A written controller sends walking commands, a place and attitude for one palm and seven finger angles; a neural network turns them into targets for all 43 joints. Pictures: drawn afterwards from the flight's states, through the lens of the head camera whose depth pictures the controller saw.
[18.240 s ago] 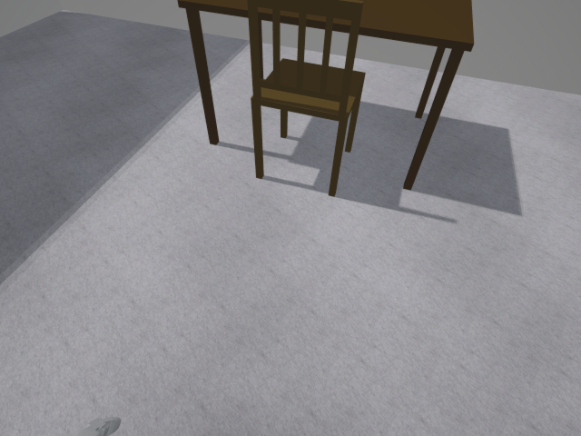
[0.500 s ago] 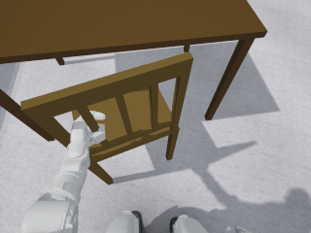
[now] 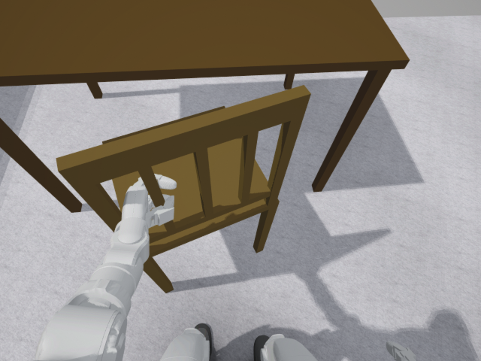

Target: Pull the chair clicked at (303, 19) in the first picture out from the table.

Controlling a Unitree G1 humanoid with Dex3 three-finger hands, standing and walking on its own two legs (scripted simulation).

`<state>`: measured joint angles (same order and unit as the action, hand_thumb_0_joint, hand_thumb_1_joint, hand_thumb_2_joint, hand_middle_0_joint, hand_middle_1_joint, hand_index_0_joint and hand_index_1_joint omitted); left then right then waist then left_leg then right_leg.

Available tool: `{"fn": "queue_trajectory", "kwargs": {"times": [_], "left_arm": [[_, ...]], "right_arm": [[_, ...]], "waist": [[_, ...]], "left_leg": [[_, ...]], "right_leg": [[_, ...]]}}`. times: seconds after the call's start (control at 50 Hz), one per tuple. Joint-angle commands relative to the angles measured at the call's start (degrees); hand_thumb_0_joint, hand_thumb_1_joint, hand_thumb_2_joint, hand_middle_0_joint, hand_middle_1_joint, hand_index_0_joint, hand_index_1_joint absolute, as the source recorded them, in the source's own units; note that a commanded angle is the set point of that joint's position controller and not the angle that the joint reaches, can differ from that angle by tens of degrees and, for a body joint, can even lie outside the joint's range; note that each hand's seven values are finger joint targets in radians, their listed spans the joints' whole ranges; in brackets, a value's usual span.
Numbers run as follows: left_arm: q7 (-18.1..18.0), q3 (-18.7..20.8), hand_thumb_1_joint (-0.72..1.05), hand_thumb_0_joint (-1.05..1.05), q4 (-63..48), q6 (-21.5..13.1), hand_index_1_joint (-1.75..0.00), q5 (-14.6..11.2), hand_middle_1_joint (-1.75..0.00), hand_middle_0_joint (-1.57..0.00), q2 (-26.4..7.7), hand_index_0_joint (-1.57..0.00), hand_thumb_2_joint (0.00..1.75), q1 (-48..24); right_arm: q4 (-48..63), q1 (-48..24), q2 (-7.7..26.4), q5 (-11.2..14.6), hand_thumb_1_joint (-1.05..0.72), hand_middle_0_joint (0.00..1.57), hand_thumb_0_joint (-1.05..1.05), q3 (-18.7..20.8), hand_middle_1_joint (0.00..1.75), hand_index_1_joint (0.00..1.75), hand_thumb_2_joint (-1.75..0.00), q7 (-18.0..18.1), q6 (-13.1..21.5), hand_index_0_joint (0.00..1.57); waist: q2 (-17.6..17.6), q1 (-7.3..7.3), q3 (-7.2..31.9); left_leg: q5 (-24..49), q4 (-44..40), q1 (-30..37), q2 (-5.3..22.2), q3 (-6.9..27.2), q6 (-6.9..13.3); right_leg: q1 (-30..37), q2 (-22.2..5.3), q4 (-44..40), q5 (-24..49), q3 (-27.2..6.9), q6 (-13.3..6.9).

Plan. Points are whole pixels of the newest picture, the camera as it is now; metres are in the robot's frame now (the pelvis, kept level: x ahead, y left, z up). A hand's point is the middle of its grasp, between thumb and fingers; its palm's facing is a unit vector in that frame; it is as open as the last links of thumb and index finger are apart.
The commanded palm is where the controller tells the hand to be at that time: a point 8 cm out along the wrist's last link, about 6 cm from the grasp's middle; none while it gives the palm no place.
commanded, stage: step backward, pulling the chair out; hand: left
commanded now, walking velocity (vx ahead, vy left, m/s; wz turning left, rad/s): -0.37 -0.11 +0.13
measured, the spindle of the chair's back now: (204, 185) +0.45 +0.07 -0.08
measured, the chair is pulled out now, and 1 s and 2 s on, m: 0.15 0.15 0.19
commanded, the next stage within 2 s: none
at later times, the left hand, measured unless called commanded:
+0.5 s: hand (168, 208) +0.39 +0.13 -0.06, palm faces +0.09 -0.98 -0.19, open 5.4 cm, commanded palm +0.39 +0.18 -0.05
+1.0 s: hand (168, 208) +0.39 +0.13 -0.06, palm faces +0.08 -0.98 -0.20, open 5.4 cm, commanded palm +0.38 +0.19 -0.05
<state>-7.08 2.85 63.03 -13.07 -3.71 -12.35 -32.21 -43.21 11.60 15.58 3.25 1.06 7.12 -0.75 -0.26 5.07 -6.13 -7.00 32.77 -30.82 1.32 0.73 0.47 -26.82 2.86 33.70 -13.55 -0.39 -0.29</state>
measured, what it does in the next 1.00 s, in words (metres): stands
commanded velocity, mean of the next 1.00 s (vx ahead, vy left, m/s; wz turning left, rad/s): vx -0.38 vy -0.01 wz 0.13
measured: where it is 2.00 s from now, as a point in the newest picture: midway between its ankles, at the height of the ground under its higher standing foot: outside the picture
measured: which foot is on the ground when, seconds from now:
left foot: down 0.00-1.00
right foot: down 0.00-1.00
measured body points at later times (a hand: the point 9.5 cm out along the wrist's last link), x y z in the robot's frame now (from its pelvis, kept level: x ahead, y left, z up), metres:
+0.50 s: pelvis +0.01 -0.02 +0.00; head +0.10 -0.02 +0.44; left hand +0.38 +0.18 -0.04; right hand +0.09 -0.30 -0.13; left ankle +0.10 +0.11 -0.72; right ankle +0.06 -0.12 -0.72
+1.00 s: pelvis +0.00 -0.02 +0.00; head +0.10 -0.02 +0.44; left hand +0.38 +0.18 -0.04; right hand +0.09 -0.27 -0.14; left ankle +0.10 +0.11 -0.72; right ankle +0.06 -0.12 -0.72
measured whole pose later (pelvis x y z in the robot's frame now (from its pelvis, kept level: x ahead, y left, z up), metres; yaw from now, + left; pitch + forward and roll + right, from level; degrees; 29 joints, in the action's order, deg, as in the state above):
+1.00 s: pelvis +0.00 -0.02 +0.00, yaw +1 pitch +4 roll -2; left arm -6.5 5.2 63.6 -13.1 -3.3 -12.0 -33.1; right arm -45.2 10.0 13.2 2.9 -0.3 7.1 1.0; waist -2.5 4.7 -8.7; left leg -12.5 36.7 -30.8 1.6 2.5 -0.9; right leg -25.4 3.3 34.9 -13.2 1.3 -1.7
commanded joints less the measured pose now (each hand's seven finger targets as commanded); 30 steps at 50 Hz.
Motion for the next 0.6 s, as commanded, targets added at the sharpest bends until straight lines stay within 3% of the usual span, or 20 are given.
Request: {"fn": "queue_trajectory", "kwargs": {"times": [0.0, 0.04, 0.1, 0.14, 0.22, 0.24, 0.32, 0.34, 0.42, 0.58], "left_arm": [[0.2, 0.9, 0.9, 0.0, -12.8, -3.6, -1.45, 1.1, -1.45, -0.5, -10.4, -0.5, 0.9, -20.5], [0.4, 2.1, 0.9, 0.0, -12.7, -3.5, -1.45, 1.4, -1.45, -0.5, -11.7, -0.5, 0.9, -20.7], [0.6, 1.8, 0.9, 0.0, -12.2, -3.2, -1.45, 1.5, -1.45, -0.5, -11.0, -0.5, 0.9, -20.9], [0.3, 3.1, 0.9, 0.0, -11.5, -3.2, -1.45, 1.5, -1.45, -0.5, -12.5, -0.5, 0.9, -20.6], [0.0, 3.0, 0.9, 0.0, -11.4, -3.5, -1.45, 1.8, -1.45, -0.5, -13.3, -0.5, 0.9, -21.4], [-0.4, 4.5, 0.9, 0.0, -10.8, -3.5, -1.45, 2.0, -1.45, -0.5, -15.3, -0.5, 0.9, -21.1], [-1.0, 4.1, 0.9, 0.0, -10.5, -3.4, -1.45, 2.6, -1.45, -0.5, -15.6, -0.5, 0.9, -22.7], [-1.2, 4.8, 0.9, 0.0, -10.0, -3.1, -1.45, 2.4, -1.45, -0.5, -16.7, -0.5, 0.9, -22.3], [-1.1, 2.9, 0.9, 0.0, -10.5, -3.3, -1.45, 2.2, -1.45, -0.5, -14.5, -0.5, 0.9, -22.8], [-0.2, 0.7, 0.9, 0.0, -11.6, -3.7, -1.45, 1.2, -1.45, -0.5, -11.2, -0.5, 0.9, -21.8]], "right_arm": [[3.9, 1.6, 7.8, -1.2, -0.9, 0.2, 0.0, 2.6, 0.3, 0.3, -0.9, 0.3, 2.3, 0.2], [3.6, 1.9, 7.9, -1.5, -0.9, 0.2, 0.0, 2.8, 0.3, 0.3, -0.9, 0.5, 2.6, 0.2], [3.7, 0.9, 7.1, -1.4, -0.9, 0.2, 0.0, 2.6, 0.3, 0.3, -0.9, 0.3, 2.5, 0.2], [3.3, 1.1, 7.3, -1.4, -0.9, 0.2, 0.0, 2.6, 0.3, 0.3, -0.9, 0.6, 2.8, 0.2], [2.7, 1.7, 6.2, -1.1, -0.9, 0.2, 0.0, 2.4, 0.3, 0.3, -0.9, 0.5, 3.3, 0.2], [2.7, 2.0, 6.6, -1.1, -0.9, 0.2, 0.0, 2.7, 0.3, 0.3, -0.9, 0.7, 3.5, 0.2], [2.4, 1.8, 6.2, -0.9, -0.9, 0.2, 0.0, 2.1, 0.3, 0.3, -0.9, 0.5, 3.2, 0.2], [2.5, 1.8, 6.8, -0.8, -0.9, 0.2, 0.0, 2.2, 0.3, 0.3, -0.9, 0.7, 3.1, 0.2], [2.6, 1.6, 7.1, -0.6, -0.9, 0.2, 0.0, 1.8, 0.3, 0.3, -0.9, 0.7, 2.9, 0.2], [3.2, 1.5, 7.7, -0.4, -0.9, 0.2, 0.0, 2.0, 0.3, 0.3, -0.9, 1.2, 3.0, 0.2]], "waist": [[-11.7, -1.36, 26.5], [-10.6, -1.23, 27.4], [-8.6, -1.44, 25.6], [-6.4, -1.39, 25.8], [0.1, -0.6, 27.4], [-0.2, -0.49, 27.3], [2.2, -0.23, 27.2], [1.4, -0.33, 26.5], [0.5, -0.6, 25.8], [-7.3, -1.59, 26.1]], "left_leg": [[0.6, -7.3, 18.4, 10.1, 12.4, 4.3], [3.8, -6.0, 18.4, 10.0, 11.5, 4.1], [-3.6, -6.1, 12.1, 10.1, 10.8, 4.0], [-4.7, -4.5, 11.1, 8.9, 9.5, 3.7], [-3.6, 1.1, 12.3, 4.9, 4.8, 1.7], [-3.9, 2.5, 13.2, 3.8, 3.6, 1.0], [-3.3, 4.1, 13.0, 1.8, 1.6, -0.1], [-3.0, 3.9, 13.4, 1.7, 1.8, -0.2], [-0.2, 1.2, 14.0, 2.5, 3.4, 0.8], [4.5, -4.3, 16.0, 6.8, 9.5, 3.2]], "right_leg": [[4.4, -0.9, 0.5, -2.1, -1.9, -0.1], [5.1, -1.0, 0.2, -0.4, -1.9, 0.1], [6.9, -1.9, 0.5, -3.2, -2.5, -0.1], [7.6, -2.7, -1.0, -2.3, -3.5, -0.1], [7.6, -6.6, -6.4, 1.4, -6.9, 0.4], [7.4, -8.0, -7.7, 2.6, -7.9, 0.1], [8.7, -10.7, -8.6, 8.9, -8.5, 1.3], [8.8, -10.9, -8.7, 9.1, -8.2, 1.5], [8.4, -8.6, -8.2, 6.6, -6.5, 3.0], [6.9, -3.1, -2.3, 1.8, -2.7, 1.2]]}}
